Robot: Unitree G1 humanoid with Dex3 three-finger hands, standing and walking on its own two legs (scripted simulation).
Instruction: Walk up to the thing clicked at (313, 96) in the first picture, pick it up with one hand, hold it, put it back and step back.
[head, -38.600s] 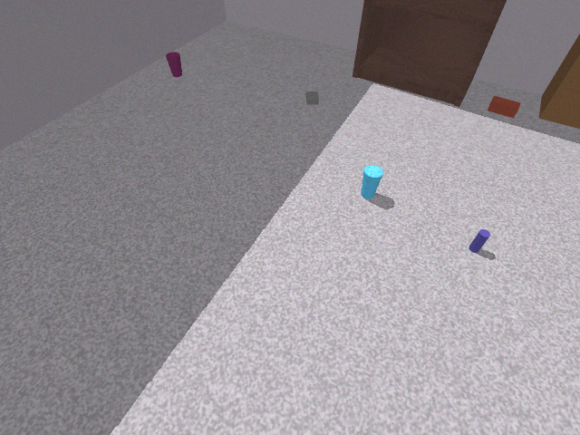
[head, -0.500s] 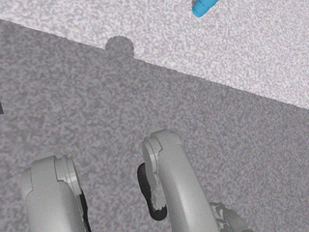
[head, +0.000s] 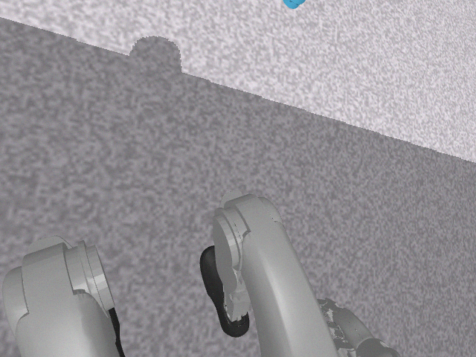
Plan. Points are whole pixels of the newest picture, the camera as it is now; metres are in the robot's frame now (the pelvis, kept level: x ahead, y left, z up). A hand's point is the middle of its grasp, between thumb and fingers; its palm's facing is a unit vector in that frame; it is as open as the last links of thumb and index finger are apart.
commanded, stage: rest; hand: left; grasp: from above
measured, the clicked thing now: out of the picture +0.45 +0.36 -0.24
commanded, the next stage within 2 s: open in 0.94 s
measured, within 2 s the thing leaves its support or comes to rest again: rests again in 0.64 s
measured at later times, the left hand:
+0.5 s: hand out of the picture +0.45 +0.34 -0.25, palm faces -0.45 -0.15 -0.88, open 10.4 cm
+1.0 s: hand out of the picture +0.45 +0.34 -0.26, palm faces -0.45 -0.15 -0.88, open 10.4 cm
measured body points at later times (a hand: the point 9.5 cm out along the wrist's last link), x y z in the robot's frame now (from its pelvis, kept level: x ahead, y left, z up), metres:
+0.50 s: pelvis +0.00 +0.00 -0.01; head +0.28 +0.12 +0.32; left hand +0.47 +0.34 -0.20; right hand +0.06 -0.26 -0.08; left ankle +0.07 +0.13 -0.28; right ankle +0.10 -0.12 -0.28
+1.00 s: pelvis +0.00 +0.01 -0.01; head +0.28 +0.13 +0.31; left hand +0.47 +0.34 -0.21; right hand +0.06 -0.25 -0.07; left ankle +0.07 +0.13 -0.28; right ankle +0.10 -0.12 -0.28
